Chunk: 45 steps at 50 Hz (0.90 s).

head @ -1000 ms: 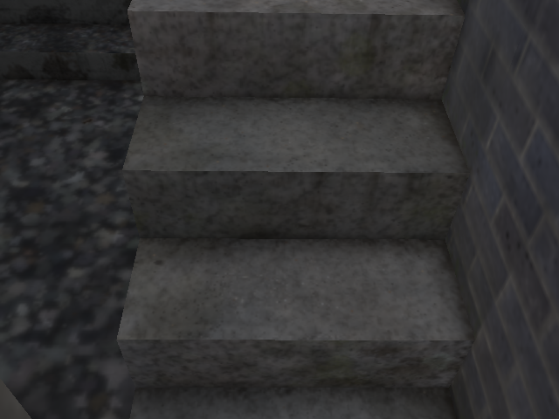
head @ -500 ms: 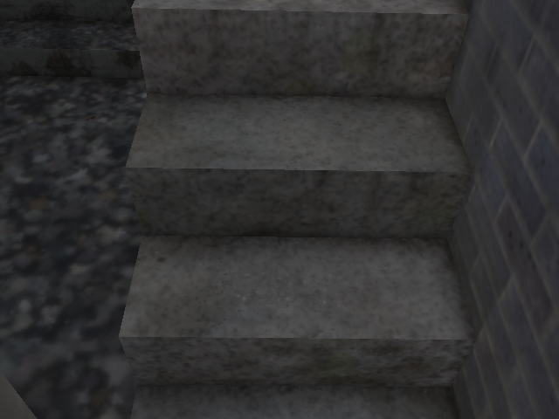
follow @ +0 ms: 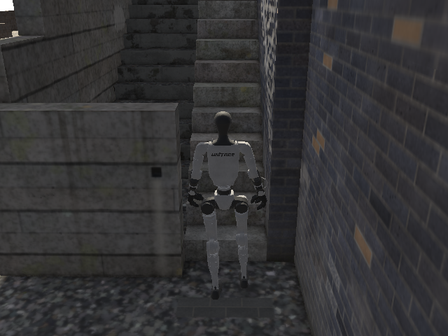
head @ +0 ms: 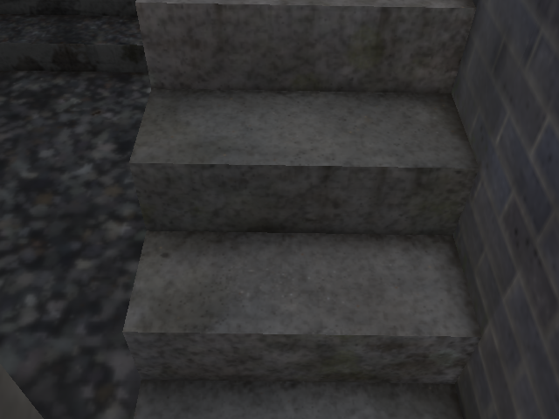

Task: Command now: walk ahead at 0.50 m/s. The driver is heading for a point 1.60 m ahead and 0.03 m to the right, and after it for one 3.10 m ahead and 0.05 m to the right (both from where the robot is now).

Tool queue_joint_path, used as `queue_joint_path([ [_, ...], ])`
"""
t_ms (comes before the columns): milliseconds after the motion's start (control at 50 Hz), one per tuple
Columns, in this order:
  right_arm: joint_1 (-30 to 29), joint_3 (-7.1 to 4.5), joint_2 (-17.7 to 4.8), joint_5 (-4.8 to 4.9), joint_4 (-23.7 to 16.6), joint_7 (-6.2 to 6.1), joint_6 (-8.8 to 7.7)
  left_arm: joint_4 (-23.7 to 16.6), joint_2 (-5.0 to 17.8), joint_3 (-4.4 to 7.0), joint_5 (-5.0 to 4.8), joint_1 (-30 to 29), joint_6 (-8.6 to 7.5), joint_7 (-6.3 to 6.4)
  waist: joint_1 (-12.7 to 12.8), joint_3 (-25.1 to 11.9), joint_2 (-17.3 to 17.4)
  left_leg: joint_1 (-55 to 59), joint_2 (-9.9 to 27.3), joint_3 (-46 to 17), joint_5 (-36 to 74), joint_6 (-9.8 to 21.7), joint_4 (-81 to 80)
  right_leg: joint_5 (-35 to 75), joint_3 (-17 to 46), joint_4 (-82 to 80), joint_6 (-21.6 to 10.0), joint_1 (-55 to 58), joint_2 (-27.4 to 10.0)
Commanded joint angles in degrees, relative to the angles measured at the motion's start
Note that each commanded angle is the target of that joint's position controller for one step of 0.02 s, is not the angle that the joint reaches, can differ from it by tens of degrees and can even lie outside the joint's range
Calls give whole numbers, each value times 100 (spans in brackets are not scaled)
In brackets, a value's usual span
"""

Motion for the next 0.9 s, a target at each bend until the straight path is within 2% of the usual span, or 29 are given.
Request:
queue_joint_path([
  [20, -234, -156, -794, 2, -281, -19, -60, -363, 545, 119, -1, -322, -74, 11, -3, -302, -26, -236, 1268, -486, 3688, -256, 233, 1429, 405, 87, -107, 360, -486],
  [480, -254, -153, -764, 3, -307, -14, -63, -402, 533, 138, 5, -328, -77, -3, 4, -303, -31, -299, 1257, -493, 3434, -261, 218, 1416, 402, 26, -124, 414, -491],
  [520, -251, -162, -769, 31, -286, -34, -59, -402, 574, 152, 5, -344, -81, 6, -3, -281, -61, -331, 1206, -518, 3058, -261, 152, 1318, 445, -58, -111, 435, -481],
  [540, -262, -147, -744, -5, -301, -19, -63, -412, 539, 143, 8, -378, -76, -3, -13, -213, -79, -351, 1251, -505, 3297, -260, 172, 1416, 413, -7, -125, 399, -494],
  [580, -255, -156, -763, 2, -300, -13, -68, -405, 521, 142, 6, -326, -81, -7, 8, -297, -15, -308, 1260, -495, 3449, -260, 217, 1432, 401, 18, -128, 425, -491],
  [600, -244, -170, -780, 35, -282, -28, -65, -399, 553, 152, 4, -303, -87, 1, 16, -354, -3, -294, 1218, -511, 3194, -262, 189, 1338, 434, -46, -116, 458, -478],
  [640, -254, -162, -759, 27, -281, -33, -65, -409, 567, 157, 4, -359, -85, 4, -3, -282, -56, -339, 1213, -521, 3076, -263, 148, 1342, 444, -65, -116, 451, -481],
  [660, -265, -149, -741, -5, -297, -18, -69, -414, 530, 148, 7, -381, -80, -5, -10, -227, -64, -351, 1256, -505, 3348, -261, 178, 1442, 407, -5, -129, 417, -494],
  [720, -257, -158, -755, 3, -301, -10, -74, -405, 523, 147, 3, -325, -85, -6, 10, -336, -8, -291, 1267, -490, 3521, -265, 234, 1449, 388, 25, -131, 440, -489],
  [740, -249, -171, -772, 34, -284, -26, -69, -400, 556, 157, 2, -311, -89, 3, 16, -384, 0, -284, 1225, -509, 3254, -266, 203, 1355, 423, -35, -119, 472, -476],
  [780, -266, -150, -737, -3, -300, -18, -70, -415, 535, 151, 6, -386, -79, -3, -11, -247, -66, -345, 1257, -501, 3377, -265, 191, 1445, 396, 4, -129, 421, -493],
  [860, -258, -158, -751, 3, -304, -11, -72, -406, 525, 149, 3, -335, -82, -5, 8, -339, -15, -294, 1267, -491, 3524, -267, 241, 1448, 380, 31, -130, 439, -489],
  [900, -256, -166, -759, 32, -286, -33, -65, -406, 569, 162, 2, -357, -83, 5, -1, -310, -48, -328, 1213, -516, 3137, -268, 175, 1345, 422, -48, -116, 454, -479],
])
